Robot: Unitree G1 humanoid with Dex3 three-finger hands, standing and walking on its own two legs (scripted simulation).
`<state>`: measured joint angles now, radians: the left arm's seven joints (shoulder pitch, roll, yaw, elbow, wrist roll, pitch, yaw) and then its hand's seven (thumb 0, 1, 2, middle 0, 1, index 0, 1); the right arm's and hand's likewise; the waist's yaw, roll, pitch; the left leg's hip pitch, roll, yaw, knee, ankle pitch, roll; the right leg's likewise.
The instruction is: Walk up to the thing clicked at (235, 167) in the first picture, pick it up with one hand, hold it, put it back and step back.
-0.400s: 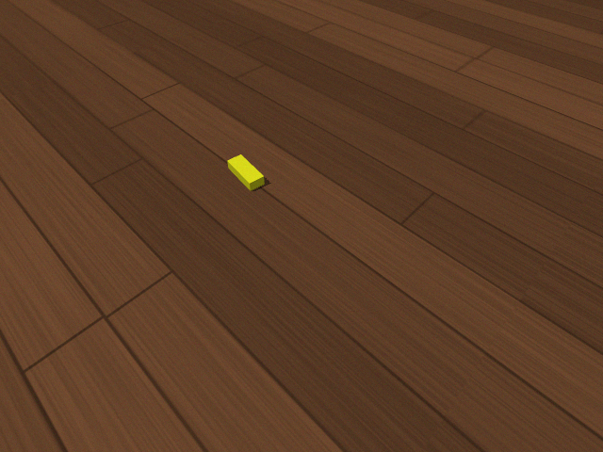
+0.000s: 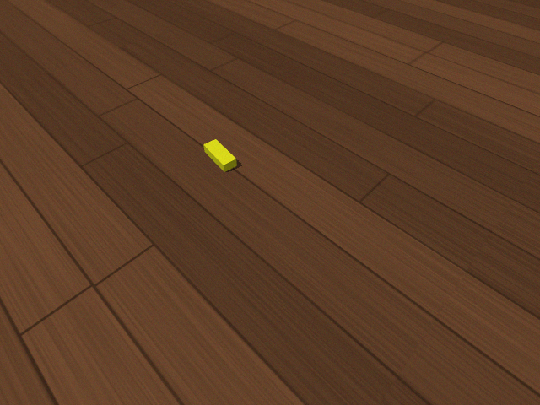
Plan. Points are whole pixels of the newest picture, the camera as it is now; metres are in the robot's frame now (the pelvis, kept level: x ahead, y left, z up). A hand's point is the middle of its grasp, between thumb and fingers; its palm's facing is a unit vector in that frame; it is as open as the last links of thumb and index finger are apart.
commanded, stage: stand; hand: left
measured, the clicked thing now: (220, 155) +1.43 +0.30 -0.76
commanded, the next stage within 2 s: walk up in 0.72 s
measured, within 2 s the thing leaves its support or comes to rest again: neither
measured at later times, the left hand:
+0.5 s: hand out of the picture +0.08 +0.25 -0.16, palm faces -0.02 -0.94 -0.34, open 7.4 cm
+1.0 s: hand out of the picture +0.10 +0.35 -0.15, palm faces -0.15 -0.88 -0.45, open 7.4 cm
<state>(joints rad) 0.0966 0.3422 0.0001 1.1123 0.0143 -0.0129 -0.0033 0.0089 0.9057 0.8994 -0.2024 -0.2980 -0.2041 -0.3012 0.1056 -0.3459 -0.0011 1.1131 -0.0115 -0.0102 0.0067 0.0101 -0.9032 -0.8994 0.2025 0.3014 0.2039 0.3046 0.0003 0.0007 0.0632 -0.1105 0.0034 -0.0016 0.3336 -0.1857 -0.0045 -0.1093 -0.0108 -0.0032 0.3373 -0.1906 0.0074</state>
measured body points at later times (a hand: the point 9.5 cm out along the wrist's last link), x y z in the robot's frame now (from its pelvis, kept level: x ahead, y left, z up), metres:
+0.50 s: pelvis +0.00 +0.00 +0.00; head +0.01 +0.00 +0.45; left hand +0.08 +0.30 -0.13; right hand +0.08 -0.30 -0.13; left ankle +0.00 +0.12 -0.75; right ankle +0.00 -0.12 -0.75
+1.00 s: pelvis +0.03 +0.06 -0.02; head +0.06 +0.04 +0.43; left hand +0.11 +0.39 -0.12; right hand +0.09 -0.30 -0.12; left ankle +0.06 +0.20 -0.73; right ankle +0.00 -0.12 -0.75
